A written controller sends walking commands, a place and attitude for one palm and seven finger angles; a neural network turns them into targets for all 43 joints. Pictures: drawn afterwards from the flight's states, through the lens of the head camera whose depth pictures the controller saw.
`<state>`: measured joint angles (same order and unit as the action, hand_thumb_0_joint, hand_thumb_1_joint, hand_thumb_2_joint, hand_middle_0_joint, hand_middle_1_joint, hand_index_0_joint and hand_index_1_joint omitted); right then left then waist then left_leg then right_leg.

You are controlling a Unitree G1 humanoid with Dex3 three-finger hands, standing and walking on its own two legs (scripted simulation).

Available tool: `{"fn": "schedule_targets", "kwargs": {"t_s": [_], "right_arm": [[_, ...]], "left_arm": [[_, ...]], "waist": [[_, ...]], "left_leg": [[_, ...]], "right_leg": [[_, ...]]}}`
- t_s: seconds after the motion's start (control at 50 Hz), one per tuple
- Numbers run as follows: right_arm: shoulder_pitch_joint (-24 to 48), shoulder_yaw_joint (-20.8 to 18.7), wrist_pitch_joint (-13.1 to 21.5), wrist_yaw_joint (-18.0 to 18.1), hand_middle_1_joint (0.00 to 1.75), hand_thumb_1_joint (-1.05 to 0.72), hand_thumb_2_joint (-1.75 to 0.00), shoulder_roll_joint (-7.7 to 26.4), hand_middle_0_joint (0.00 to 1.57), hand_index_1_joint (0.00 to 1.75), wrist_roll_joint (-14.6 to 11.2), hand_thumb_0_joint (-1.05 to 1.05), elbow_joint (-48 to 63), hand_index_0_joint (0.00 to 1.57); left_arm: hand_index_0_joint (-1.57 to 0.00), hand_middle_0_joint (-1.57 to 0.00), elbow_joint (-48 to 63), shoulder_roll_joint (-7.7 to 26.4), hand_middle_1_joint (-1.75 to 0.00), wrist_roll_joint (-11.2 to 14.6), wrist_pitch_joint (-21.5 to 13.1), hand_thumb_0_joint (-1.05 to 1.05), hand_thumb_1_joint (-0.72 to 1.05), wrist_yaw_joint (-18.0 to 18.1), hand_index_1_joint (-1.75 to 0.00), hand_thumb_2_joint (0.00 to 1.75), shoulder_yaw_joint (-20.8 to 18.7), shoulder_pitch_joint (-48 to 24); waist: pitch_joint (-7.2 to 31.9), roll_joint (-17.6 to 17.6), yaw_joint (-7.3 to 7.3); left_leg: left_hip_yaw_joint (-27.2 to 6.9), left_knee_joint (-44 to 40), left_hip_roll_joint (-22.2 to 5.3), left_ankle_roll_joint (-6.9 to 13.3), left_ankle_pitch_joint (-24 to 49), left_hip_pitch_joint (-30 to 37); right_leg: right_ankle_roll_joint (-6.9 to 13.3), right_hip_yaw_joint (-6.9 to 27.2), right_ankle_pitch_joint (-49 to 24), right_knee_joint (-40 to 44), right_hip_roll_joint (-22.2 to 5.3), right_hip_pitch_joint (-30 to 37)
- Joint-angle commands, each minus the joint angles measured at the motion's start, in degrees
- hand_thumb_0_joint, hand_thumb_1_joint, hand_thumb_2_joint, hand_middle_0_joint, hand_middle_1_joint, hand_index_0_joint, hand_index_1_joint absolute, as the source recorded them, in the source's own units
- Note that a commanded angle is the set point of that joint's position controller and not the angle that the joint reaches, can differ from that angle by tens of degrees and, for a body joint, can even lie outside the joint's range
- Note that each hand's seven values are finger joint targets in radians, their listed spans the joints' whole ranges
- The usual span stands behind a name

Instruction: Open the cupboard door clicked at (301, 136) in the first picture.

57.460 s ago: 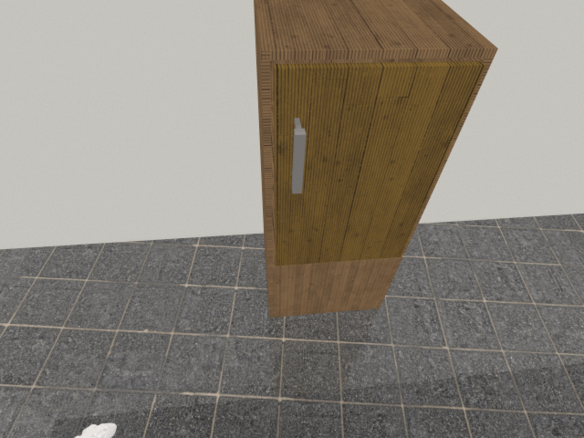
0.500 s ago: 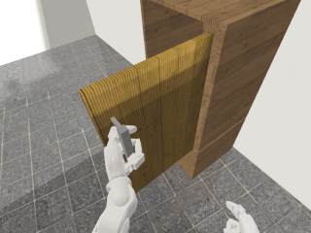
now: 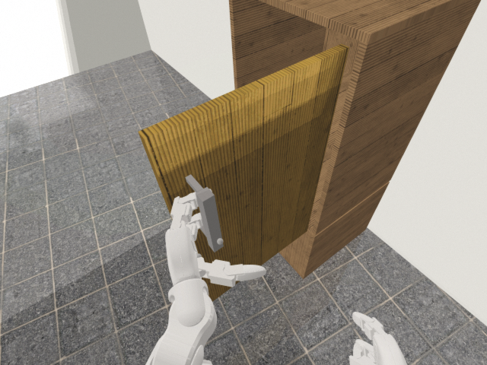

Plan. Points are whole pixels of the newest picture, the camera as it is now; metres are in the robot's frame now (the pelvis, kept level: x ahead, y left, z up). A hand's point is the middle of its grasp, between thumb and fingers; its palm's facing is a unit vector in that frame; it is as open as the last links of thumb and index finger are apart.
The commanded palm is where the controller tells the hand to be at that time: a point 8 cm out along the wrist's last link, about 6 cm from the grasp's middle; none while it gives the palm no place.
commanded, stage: open thumb and fingers to let go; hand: left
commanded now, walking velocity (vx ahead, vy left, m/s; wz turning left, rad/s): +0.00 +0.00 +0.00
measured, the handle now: (204, 214) +0.34 +0.08 +0.08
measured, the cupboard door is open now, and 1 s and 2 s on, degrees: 91 92 92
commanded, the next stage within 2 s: slide the hand sideways off the handle in 0.16 s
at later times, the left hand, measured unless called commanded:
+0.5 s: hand (216, 261) +0.26 +0.05 +0.07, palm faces -0.23 -0.97 -0.01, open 16.4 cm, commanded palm +0.25 +0.09 +0.07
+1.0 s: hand (191, 281) +0.23 +0.08 +0.08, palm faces -0.12 -0.99 +0.02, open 16.3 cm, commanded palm +0.21 +0.14 +0.07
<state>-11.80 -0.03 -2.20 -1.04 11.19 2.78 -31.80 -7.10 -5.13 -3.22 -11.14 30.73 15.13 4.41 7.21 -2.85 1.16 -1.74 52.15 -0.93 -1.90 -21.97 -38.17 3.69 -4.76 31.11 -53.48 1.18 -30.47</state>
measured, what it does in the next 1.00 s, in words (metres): stands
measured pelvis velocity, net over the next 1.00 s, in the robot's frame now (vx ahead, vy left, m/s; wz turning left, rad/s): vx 0.00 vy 0.03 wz -0.03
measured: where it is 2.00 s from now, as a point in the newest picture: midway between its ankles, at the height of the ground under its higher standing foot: outside the picture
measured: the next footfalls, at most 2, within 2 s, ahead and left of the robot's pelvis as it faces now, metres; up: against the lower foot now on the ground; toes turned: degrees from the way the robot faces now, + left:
none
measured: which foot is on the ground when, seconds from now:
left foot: down 0.00-1.00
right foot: down 0.00-1.00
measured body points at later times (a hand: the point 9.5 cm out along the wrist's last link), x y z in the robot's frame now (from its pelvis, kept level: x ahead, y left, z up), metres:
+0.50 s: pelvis -0.02 +0.03 +0.00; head +0.00 +0.01 +0.45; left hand +0.27 +0.11 +0.08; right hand +0.13 -0.20 -0.10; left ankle +0.04 +0.14 -0.69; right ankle -0.04 -0.07 -0.69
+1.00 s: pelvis +0.00 +0.03 +0.00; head +0.02 +0.02 +0.45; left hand +0.23 +0.14 +0.08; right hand +0.17 -0.19 -0.08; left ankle +0.04 +0.14 -0.69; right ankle -0.04 -0.07 -0.69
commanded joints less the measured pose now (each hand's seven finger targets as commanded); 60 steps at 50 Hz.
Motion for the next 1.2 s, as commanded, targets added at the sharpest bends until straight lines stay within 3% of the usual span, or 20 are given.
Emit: {"fn": "schedule_targets", "kwargs": {"t_s": [0.0,0.12,0.24,0.26,0.28,0.3,0.32,0.38,0.42,0.46,0.54,0.56,0.62,0.68,0.72,0.82,0.94,1.04,1.12,1.18], "right_arm": [[6.11,-1.51,3.07,-0.03,0.3,-0.9,-0.9,4.34,0.2,0.3,-0.11,0.0,8.97,0.2],[6.63,-1.41,3.21,0.06,0.3,-0.9,-0.9,4.36,0.2,0.3,-0.03,0.0,8.33,0.2],[7.84,-0.99,2.84,0.02,0.3,-0.9,-0.9,4.13,0.2,0.3,0.04,0.0,7.7,0.2],[2.62,-1.2,1.95,-0.7,0.3,-0.9,-0.9,6.38,0.2,0.3,-0.54,0.0,5.91,0.2],[2.08,-2.01,2.08,-0.45,0.3,-0.9,-0.9,6.06,0.2,0.3,-1.1,0.0,7.91,0.2],[1.97,-1.97,2.19,-0.13,0.3,-0.9,-0.9,6.25,0.2,0.3,-1.22,0.0,8.57,0.2],[1.82,-1.89,2.32,0.04,0.3,-0.9,-0.9,6.32,0.2,0.3,-1.52,0.0,9.24,0.2],[2.34,-1.06,3.36,0.48,0.3,-0.9,-0.9,5.99,0.2,0.3,-3.06,0.0,11.14,0.2],[3.58,-0.66,4.26,0.8,0.3,-0.9,-0.9,6.2,0.2,0.3,-3.85,0.0,12.05,0.2],[4.11,-0.65,4.52,0.96,0.3,-0.9,-0.9,6.55,0.2,0.3,-3.97,0.0,12.06,0.2],[3.46,-0.88,4.51,-0.15,0.3,-0.9,-0.9,6.53,0.2,0.3,-3.12,0.0,12.94,0.2],[3.1,-0.95,4.39,-0.5,0.3,-0.9,-0.9,6.46,0.2,0.3,-2.82,0.0,13.04,0.2],[2.65,-1.28,3.82,-1.38,0.3,-0.9,-0.9,6.55,0.2,0.3,-2.3,0.0,14.23,0.2],[3.2,-1.23,3.22,-1.52,0.3,-0.9,-0.9,6.16,0.2,0.3,-2.49,0.0,15.31,0.2],[3.0,-1.12,2.68,-1.29,0.3,-0.9,-0.9,6.28,0.2,0.3,-2.62,0.0,15.93,0.2],[3.1,-0.8,2.68,-0.3,0.3,-0.9,-0.9,6.36,0.2,0.3,-3.06,0.0,17.13,0.2],[2.32,-0.71,3.85,-0.1,0.3,-0.9,-0.9,6.22,0.2,0.3,-3.03,0.0,17.31,0.2],[1.76,-0.95,3.89,0.08,0.3,-0.9,-0.9,6.36,0.2,0.3,-2.87,0.0,18.26,0.2],[1.22,-1.05,4.03,0.7,0.3,-0.9,-0.9,6.41,0.2,0.3,-3.12,0.0,18.23,0.2],[0.98,-1.1,4.76,1.05,0.3,-0.9,-0.9,6.35,0.2,0.3,-3.4,0.0,18.34,0.2]], "left_arm": [[-0.2,-0.2,11.9,-7.86,-0.6,-1.74,-3.65,0.0,-0.5,1.29,-0.6,0.3,1.67,-16.2],[-0.15,-0.15,9.42,-7.42,-0.3,-1.47,-2.6,0.0,-0.5,2.56,-0.3,0.3,0.52,-19.81],[-0.15,-0.15,6.37,-8.14,-0.3,-1.02,-1.35,0.0,-0.5,3.72,-0.3,0.3,-0.48,-23.89],[-0.15,-0.15,6.15,-1.57,-0.3,-7.41,-4.24,0.0,-0.5,-8.67,-0.3,0.3,12.01,-23.15],[-0.15,-0.15,9.71,1.74,-0.3,-5.05,-7.52,0.0,-0.5,-15.46,-0.3,0.3,7.73,-25.55],[-0.15,-0.15,10.47,3.45,-0.3,-4.13,-9.5,0.0,-0.5,-19.59,-0.3,0.3,7.41,-24.72],[-0.15,-0.15,11.74,3.97,-0.3,-2.84,-10.52,0.0,-0.5,-23.01,-0.3,0.3,7.69,-24.26],[-0.15,-0.15,11.1,1.46,-0.3,4.64,-10.49,0.0,-0.5,-30.69,-0.3,0.3,7.69,-21.78],[-0.15,-0.15,10.77,-0.78,-0.3,9.23,-8.62,0.0,-0.5,-30.71,-0.3,0.3,6.14,-20.12],[-0.15,-0.15,10.06,0.03,-0.3,10.85,-7.18,0.0,-0.5,-28.13,-0.3,0.3,2.76,-17.65],[-0.15,-0.15,11.97,1.95,-0.3,6.05,-7.54,0.0,-0.5,-22.33,-0.3,0.3,1.23,-14.2],[-0.15,-0.15,12.18,2.14,-0.3,4.55,-8.1,0.0,-0.5,-21.43,-0.3,0.3,1.48,-13.91],[-0.15,-0.15,14.66,4.43,-0.3,1.62,-9.24,0.0,-0.5,-20.72,-0.3,0.3,0.85,-8.73],[-0.15,-0.15,17.53,5.21,-0.3,1.49,-9.32,0.0,-0.5,-21.62,-0.3,0.3,0.91,-6.48],[-0.15,-0.15,18.91,6.68,-0.3,2.54,-8.47,0.0,-0.5,-22.31,-0.3,0.3,-0.7,-2.61],[-0.15,-0.15,24.38,6.8,-0.3,5.05,-7.12,0.0,-0.5,-24.06,-0.3,0.3,-0.54,1.12],[-0.15,-0.15,28.22,7.53,-0.3,5.65,-8.46,0.0,-0.5,-26.3,-0.3,0.3,-0.39,7.16],[-0.15,-0.15,29.72,10.89,-0.3,5.72,-8.4,0.0,-0.5,-28.53,-0.3,0.3,-3.46,13.91],[-0.15,-0.15,32.03,13.95,-0.3,7.73,-8.63,0.0,-0.5,-30.68,-0.3,0.3,-7.71,17.03],[-0.15,-0.15,34.65,13.76,-0.3,9.61,-9.41,0.0,-0.5,-32.52,-0.3,0.3,-8.07,18.27]], "waist": [[10.64,7.29,0.6],[10.87,7.66,0.35],[10.4,6.56,0.19],[5.75,9.58,5.91],[10.43,7.06,4.0],[13.88,5.41,2.97],[15.57,3.49,3.07],[13.4,3.28,3.34],[10.7,5.21,2.65],[7.94,7.7,1.7],[7.14,6.67,0.29],[6.71,7.08,0.67],[8.84,4.85,-0.73],[8.87,2.85,-0.76],[9.61,3.94,-1.37],[8.04,5.46,-0.1],[6.6,4.67,0.66],[7.61,5.09,-0.14],[8.86,4.51,-0.71],[9.18,3.3,-0.12]], "left_leg": [[0.36,-2.97,1.61,3.02,9.22,10.93],[0.2,-3.2,1.51,3.02,8.27,10.67],[0.33,-3.78,1.46,3.0,6.82,10.63],[0.18,-4.34,1.47,3.9,7.77,11.31],[0.19,-3.49,1.59,4.23,9.36,11.84],[0.15,-3.11,1.96,4.42,10.68,12.54],[0.25,-2.94,1.94,4.52,11.54,13.69],[-0.37,-4.19,1.62,4.21,8.1,15.32],[-0.85,-6.21,1.37,3.84,4.31,15.18],[-1.01,-7.59,1.1,3.46,2.34,14.26],[-0.95,-7.95,1.02,3.34,3.09,13.29],[-0.81,-7.5,0.96,3.49,3.28,12.84],[-0.3,-6.69,0.97,3.44,4.92,12.29],[0.29,-6.42,0.88,3.37,4.66,12.33],[0.49,-6.67,0.87,3.36,5.48,12.27],[0.57,-6.42,0.74,3.52,5.78,12.51],[-0.23,-5.17,0.74,3.45,7.32,11.76],[0.55,-3.78,1.17,3.62,9.14,10.49],[0.92,-2.89,1.53,3.64,10.57,9.76],[0.93,-2.17,1.53,3.6,11.37,10.06]], "right_leg": [[-3.21,3.82,-22.17,10.89,-1.93,-2.08],[-2.6,3.23,-17.72,11.13,-1.26,-2.79],[-2.38,3.02,-13.52,11.76,-0.99,-4.12],[-2.53,4.39,-18.76,10.86,-0.99,-6.95],[-2.19,4.42,-21.77,9.72,-1.33,-4.99],[-2.0,4.95,-24.51,8.62,-1.49,-2.83],[-1.95,5.0,-25.7,8.24,-1.49,-2.31],[-2.0,3.65,-19.53,10.08,-0.64,-3.77],[-2.05,2.64,-13.33,12.05,0.01,-3.95],[-2.29,1.96,-10.33,12.91,0.15,-4.27],[-1.97,1.47,-10.37,10.6,0.02,-5.23],[-2.01,1.44,-10.52,10.19,-0.07,-6.03],[-1.43,1.8,-11.76,8.76,-0.05,-4.99],[-1.39,2.19,-12.04,8.69,-0.02,-5.01],[-1.34,2.37,-13.28,9.12,0.14,-3.03],[-1.98,2.41,-14.83,9.89,0.34,-2.65],[-2.19,1.97,-17.07,8.13,0.3,-4.44],[-2.41,2.81,-20.75,7.44,-0.04,-3.24],[-2.64,3.8,-23.99,7.45,-0.15,-1.0],[-3.09,3.67,-26.07,7.05,-0.22,-1.62]]}}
